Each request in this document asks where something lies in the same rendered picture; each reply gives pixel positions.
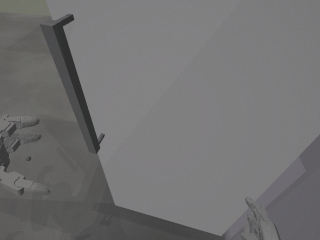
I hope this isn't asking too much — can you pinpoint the left robot hand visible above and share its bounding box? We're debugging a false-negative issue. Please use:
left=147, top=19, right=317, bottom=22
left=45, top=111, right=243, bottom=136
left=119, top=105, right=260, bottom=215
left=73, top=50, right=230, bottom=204
left=0, top=114, right=50, bottom=196

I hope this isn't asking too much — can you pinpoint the fridge door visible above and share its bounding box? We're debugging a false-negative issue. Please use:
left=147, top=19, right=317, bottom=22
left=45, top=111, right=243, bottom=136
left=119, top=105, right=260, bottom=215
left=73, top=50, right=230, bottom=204
left=46, top=0, right=320, bottom=236

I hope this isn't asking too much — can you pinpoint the right robot hand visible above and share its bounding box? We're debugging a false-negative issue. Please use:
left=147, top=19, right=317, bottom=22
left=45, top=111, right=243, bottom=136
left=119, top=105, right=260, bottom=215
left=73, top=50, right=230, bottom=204
left=241, top=197, right=281, bottom=240

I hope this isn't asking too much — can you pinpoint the handle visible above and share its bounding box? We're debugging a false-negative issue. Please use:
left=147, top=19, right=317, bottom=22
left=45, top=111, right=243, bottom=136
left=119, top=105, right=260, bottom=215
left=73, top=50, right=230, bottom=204
left=40, top=14, right=105, bottom=154

